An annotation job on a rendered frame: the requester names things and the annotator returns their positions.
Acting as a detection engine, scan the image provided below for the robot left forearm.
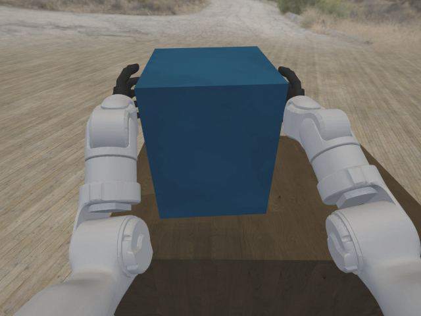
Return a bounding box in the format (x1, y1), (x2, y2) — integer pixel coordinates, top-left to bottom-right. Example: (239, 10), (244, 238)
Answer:
(69, 94), (141, 268)

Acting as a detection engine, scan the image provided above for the right robot upper arm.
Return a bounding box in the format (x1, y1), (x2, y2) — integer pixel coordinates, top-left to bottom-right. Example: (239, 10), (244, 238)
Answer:
(326, 199), (421, 316)

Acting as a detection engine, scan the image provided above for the robot right forearm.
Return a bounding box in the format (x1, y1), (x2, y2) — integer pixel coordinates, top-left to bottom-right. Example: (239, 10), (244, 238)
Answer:
(283, 95), (421, 254)

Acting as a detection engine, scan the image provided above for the left robot hand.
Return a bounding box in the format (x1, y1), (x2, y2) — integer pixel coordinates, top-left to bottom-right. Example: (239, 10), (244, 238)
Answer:
(113, 64), (140, 119)

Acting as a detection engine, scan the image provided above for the carton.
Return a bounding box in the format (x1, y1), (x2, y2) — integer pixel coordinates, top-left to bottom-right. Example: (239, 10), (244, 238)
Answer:
(134, 46), (289, 219)

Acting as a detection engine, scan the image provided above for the right robot hand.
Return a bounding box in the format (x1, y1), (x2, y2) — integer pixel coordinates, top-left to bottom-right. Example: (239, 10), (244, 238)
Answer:
(278, 66), (305, 122)

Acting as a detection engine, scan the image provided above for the left robot upper arm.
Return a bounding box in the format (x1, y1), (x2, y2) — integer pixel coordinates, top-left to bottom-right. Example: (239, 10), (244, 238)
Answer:
(13, 215), (153, 316)

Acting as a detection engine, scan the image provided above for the pedestal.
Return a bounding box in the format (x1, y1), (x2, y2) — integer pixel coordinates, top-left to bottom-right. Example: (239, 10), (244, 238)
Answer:
(110, 136), (421, 316)

